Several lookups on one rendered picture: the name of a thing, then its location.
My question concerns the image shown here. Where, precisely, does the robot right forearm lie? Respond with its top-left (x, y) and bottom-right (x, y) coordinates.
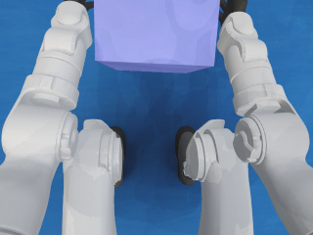
top-left (216, 12), bottom-right (310, 147)

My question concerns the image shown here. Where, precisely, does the left robot thigh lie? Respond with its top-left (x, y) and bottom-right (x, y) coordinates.
top-left (62, 129), bottom-right (122, 235)

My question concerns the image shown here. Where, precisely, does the carton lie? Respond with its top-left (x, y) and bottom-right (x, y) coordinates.
top-left (94, 0), bottom-right (220, 73)

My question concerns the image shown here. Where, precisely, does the robot left forearm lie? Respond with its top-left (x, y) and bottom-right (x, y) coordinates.
top-left (1, 0), bottom-right (93, 154)

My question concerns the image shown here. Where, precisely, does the robot right hand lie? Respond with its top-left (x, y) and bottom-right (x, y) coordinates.
top-left (218, 0), bottom-right (248, 27)

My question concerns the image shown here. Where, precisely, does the right robot upper arm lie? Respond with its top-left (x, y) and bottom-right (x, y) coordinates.
top-left (233, 113), bottom-right (313, 235)

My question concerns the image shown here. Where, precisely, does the left robot shin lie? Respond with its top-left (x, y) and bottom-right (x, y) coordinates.
top-left (63, 119), bottom-right (117, 182)

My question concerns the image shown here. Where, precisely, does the left robot upper arm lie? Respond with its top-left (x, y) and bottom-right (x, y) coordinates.
top-left (0, 104), bottom-right (79, 235)

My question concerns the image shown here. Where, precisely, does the robot left hand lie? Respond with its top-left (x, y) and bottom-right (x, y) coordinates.
top-left (64, 0), bottom-right (94, 12)

